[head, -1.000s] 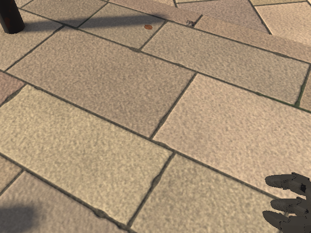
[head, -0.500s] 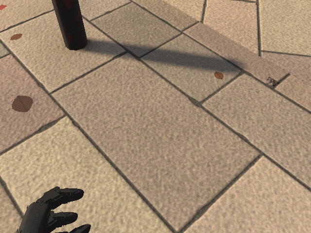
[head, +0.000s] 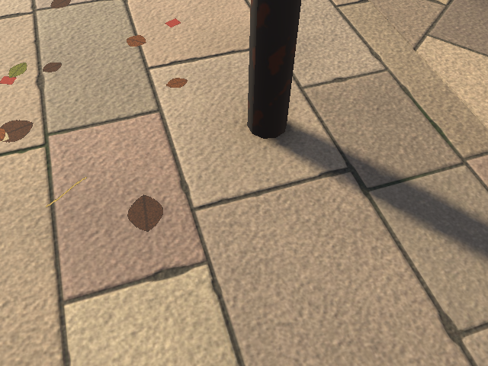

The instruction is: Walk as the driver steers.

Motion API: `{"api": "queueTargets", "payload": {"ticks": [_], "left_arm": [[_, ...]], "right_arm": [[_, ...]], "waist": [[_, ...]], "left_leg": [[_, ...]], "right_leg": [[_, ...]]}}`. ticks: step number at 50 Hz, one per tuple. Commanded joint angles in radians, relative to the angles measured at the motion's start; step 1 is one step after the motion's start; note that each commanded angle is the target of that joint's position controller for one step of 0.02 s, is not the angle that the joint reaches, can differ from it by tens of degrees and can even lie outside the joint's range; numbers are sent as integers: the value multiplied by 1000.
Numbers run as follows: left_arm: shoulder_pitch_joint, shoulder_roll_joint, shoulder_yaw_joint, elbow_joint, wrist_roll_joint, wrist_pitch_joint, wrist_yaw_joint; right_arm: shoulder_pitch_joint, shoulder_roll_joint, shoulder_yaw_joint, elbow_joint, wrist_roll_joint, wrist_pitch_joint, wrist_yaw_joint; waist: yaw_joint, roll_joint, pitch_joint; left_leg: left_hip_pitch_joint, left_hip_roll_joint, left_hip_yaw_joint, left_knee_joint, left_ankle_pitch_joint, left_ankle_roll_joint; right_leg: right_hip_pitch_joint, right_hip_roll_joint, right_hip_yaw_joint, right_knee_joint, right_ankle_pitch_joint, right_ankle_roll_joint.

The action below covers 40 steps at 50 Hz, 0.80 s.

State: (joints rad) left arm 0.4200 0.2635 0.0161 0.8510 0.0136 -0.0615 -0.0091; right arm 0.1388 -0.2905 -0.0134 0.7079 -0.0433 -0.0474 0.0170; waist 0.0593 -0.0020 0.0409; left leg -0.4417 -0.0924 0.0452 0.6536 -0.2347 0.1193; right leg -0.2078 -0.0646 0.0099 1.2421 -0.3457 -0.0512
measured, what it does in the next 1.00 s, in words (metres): walks ahead, turning left: right foot, then left foot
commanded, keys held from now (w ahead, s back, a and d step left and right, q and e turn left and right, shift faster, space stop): w+shift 0.02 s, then w+q+shift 0.10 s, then q+shift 0.88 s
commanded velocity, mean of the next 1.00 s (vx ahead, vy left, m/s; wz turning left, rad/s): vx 0.35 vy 0.00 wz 0.78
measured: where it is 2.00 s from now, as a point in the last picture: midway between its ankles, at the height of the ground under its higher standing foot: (220, 338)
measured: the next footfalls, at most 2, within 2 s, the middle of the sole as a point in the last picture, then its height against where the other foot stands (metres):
right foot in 0.32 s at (300, 333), level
left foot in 0.72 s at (198, 332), level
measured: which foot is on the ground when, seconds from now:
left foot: down 0.00-0.32, up 0.34-0.70, down 0.72-1.00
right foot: up 0.00-0.30, down 0.32-0.72, up 0.74-1.00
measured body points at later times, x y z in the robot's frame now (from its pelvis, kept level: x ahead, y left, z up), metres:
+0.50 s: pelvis +0.39 -0.02 +0.01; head +0.44 +0.02 +0.46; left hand +0.50 +0.28 -0.09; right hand +0.60 -0.27 -0.08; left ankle +0.32 +0.08 -0.61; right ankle +0.51 -0.10 -0.72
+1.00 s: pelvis +0.50 +0.05 +0.02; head +0.52 +0.11 +0.46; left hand +0.47 +0.39 -0.08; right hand +0.83 -0.04 -0.04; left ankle +0.50 +0.15 -0.72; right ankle +0.65 -0.04 -0.67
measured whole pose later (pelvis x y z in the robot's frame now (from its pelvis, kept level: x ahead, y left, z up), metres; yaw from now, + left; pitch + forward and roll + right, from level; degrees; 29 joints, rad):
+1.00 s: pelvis +0.50 +0.05 +0.02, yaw +47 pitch +3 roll -3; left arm -0.03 0.30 0.07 0.70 0.00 -0.01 0.01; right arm 0.17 -0.32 -0.10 0.56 0.02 0.05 -0.04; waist -0.02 -0.02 0.08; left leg -0.40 -0.11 -0.17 0.48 -0.11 0.06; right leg -0.52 0.04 0.13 0.86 -0.36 0.07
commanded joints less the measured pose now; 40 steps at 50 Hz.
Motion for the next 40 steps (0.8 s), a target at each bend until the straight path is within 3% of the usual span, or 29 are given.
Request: {"api": "queueTargets", "payload": {"ticks": [1, 2, 3, 4, 6, 8, 10, 12, 13, 14, 15, 16, 17, 18, 19, 20, 21, 23, 24, 25, 28, 30, 33, 35, 36, 37, 38, 39, 40], "left_arm": [[-74, 115, 19, -121, 19, -14, -4], [-46, 101, 14, -124, 31, 0, -13], [-79, 95, 13, -134, 41, 10, -19], [-130, 83, 11, -156, 48, 16, -24], [-298, 74, 1, -221, 49, 16, -31], [-380, 46, -16, -250, 37, -1, -38], [-393, 35, -21, -249, 23, -13, -37], [-385, 74, -11, -252, 19, -8, -18], [-451, 134, 25, -300, -23, -42, 3], [-392, 162, 37, -298, -31, -52, 16], [-253, 186, 51, -265, -22, -60, 25], [-59, 218, 58, -219, -1, -53, 36], [-9, 236, 45, -219, 51, -47, 29], [-24, 219, 53, -244, 30, -35, 13], [-146, 187, 59, -277, 12, -19, 21], [-231, 113, 43, -276, 4, -5, 33], [-283, 80, 29, -266, 3, 0, 40], [-363, 81, 37, -246, 9, -5, 36], [-403, 84, 42, -237, 9, -12, 30], [-421, 101, 52, -227, 8, -18, 28], [-456, 155, 80, -209, -8, -11, 37], [-469, 165, 84, -200, -26, -5, 30], [-456, 187, 96, -188, -45, 14, 25], [-445, 178, 97, -173, -58, 28, 25], [-393, 154, 94, -154, -50, 35, 18], [-332, 128, 87, -178, -3, 45, 12], [-362, 119, 76, -224, 10, 42, 18], [-426, 162, 84, -228, -13, 39, 16], [-452, 156, 83, -232, -22, 35, 22]], "right_arm": [[186, -143, -60, 36, 13, -28, -19], [184, -120, -51, 42, 19, -33, -21], [202, -91, -44, 57, 29, -41, -20], [230, -86, -44, 75, 39, -47, -22], [265, -97, -49, 91, 41, -55, -22], [245, -108, -54, 97, 42, -59, -18], [286, -150, -71, 119, 59, -61, -9], [321, -172, -80, 139, 66, -55, -9], [366, -124, -74, 129, 116, -41, -32], [327, -180, -84, 127, 107, -27, -43], [258, -201, -94, 104, 91, -12, -46], [223, -127, -75, 57, 59, -2, -47], [434, 26, -37, 57, 44, 5, -43], [526, -72, -42, 50, 71, 14, -35], [409, -123, -57, 9, 97, 30, -39], [286, -157, -72, -16, 94, 48, -51], [245, -156, -82, -26, 91, 67, -57], [269, -86, -82, -45, 94, 100, -59], [247, -48, -75, -62, 94, 108, -61], [205, -30, -71, -88, 87, 108, -61], [173, -41, -74, -97, 75, 98, -31], [132, -78, -84, -104, 68, 109, -12], [54, -131, -109, -142, 69, 131, 9], [68, -157, -130, -147, 61, 129, 3], [154, -201, -154, -126, 51, 122, -12], [186, -352, -190, -139, 60, 110, -33], [142, -362, -176, -185, 17, 80, -26], [115, -314, -166, -199, 26, 53, -10], [90, -286, -156, -195, 44, 38, -11]], "waist": [[-62, -19, -48], [-28, 47, -53], [-21, 53, -27], [-22, 53, 11], [-52, 29, 94], [-45, 9, 131], [-70, 11, 69], [-77, 28, 18], [-70, -42, -21], [-4, -1, -72], [84, 52, -137], [139, 43, -304], [31, -273, -515], [28, -304, -673], [19, -244, -579], [13, -131, -385], [-26, -69, -236], [-101, -96, -102], [-113, -110, -56], [-109, -115, -41], [-112, -102, -138], [-104, -100, -141], [-98, -80, -111], [-125, -40, -96], [-155, 55, -114], [-107, 374, -87], [-95, 344, -259], [-125, 187, -272], [-107, 129, -219]], "left_leg": [[412, 269, -439, -386, 27, 114], [334, 254, -421, -414, 43, 131], [298, 227, -413, -442, 50, 144], [273, 220, -404, -479, 28, 163], [233, 198, -374, -561, 73, 183], [156, 137, -272, -531, 467, 148], [138, 124, -238, -489, 695, 93], [233, 124, -260, -399, 793, 45], [263, 148, -349, -291, 698, 10], [306, 145, -359, -206, 736, -8], [274, 104, -340, -24, 734, -50], [141, 46, -309, 276, 433, -102], [-91, -98, -278, 726, -541, -148], [-163, -49, -315, 940, -496, -178], [-240, 47, -244, 944, -375, -189], [-271, 95, -161, 876, -288, -199], [-257, 121, -133, 872, -261, -211], [-151, 179, -128, 726, -256, -206], [-118, 198, -110, 612, -244, -205], [-103, 205, -93, 506, -206, -205], [28, 215, -65, 251, 59, -164], [84, 196, -34, 155, 132, -137], [102, 175, 8, 66, 94, -91], [179, 131, 40, -51, 97, -44], [309, 113, -17, -124, 205, 4], [458, 314, -405, -207, 690, 136], [514, 433, -736, -284, 453, 317], [508, 428, -688, -331, 332, 291], [460, 387, -623, -330, 270, 235]], "right_leg": [[-471, -56, 51, 50, 53, -16], [-410, -67, 46, 3, 42, 1], [-413, -78, 39, -40, 12, 17], [-447, -84, 28, -95, -7, 36], [-516, -86, -8, -250, 94, 71], [-390, -36, -49, -480, 287, 83], [-181, 47, -79, -614, 501, 65], [-95, 92, -62, -684, 540, 40], [-30, 114, 27, -760, 482, 49], [27, 116, 17, -786, 481, 52], [182, 84, 14, -811, 581, 43], [472, -86, 131, -680, 797, -6], [753, -426, 433, -559, 1344, -161], [793, -508, 631, -625, 1224, -272], [672, -462, 569, -726, 854, -264], [474, -375, 406, -784, 771, -218], [286, -322, 291, -826, 761, -195], [25, -264, 116, -923, 651, -157], [-66, -247, 39, -961, 642, -146], [-96, -242, -7, -983, 670, -151], [-52, -243, -109, -964, 667, -147], [-34, -249, -154, -941, 597, -131], [11, -275, -177, -880, 445, -90], [2, -249, -217, -744, 382, -32], [-64, -190, -246, -547, 322, 13], [-346, -26, -298, -194, -234, 109], [-507, 80, -34, 51, -375, 134], [-546, 68, 60, 80, -297, 108], [-553, 60, 83, 41, -209, 81]]}}
Velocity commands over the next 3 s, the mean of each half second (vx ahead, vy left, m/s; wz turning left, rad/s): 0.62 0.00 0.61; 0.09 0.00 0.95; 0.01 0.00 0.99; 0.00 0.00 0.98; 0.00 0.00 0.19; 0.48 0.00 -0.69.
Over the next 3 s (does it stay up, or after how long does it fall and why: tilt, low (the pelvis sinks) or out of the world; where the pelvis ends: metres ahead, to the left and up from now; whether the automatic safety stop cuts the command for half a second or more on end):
stays up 0.57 0.25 0.02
